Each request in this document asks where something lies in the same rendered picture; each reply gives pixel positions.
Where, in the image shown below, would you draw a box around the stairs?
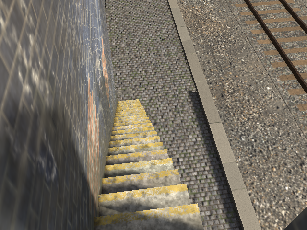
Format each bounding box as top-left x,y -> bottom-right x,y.
94,99 -> 204,230

